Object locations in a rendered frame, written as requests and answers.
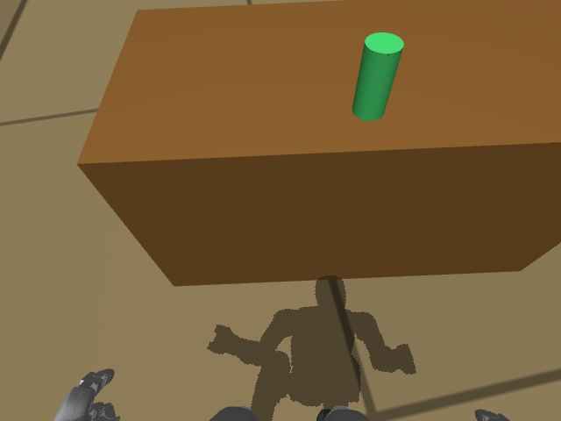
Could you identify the left robot hand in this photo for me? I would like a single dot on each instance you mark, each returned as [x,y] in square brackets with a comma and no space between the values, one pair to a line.
[78,403]

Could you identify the can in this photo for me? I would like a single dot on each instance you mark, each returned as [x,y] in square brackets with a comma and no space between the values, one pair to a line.
[380,59]

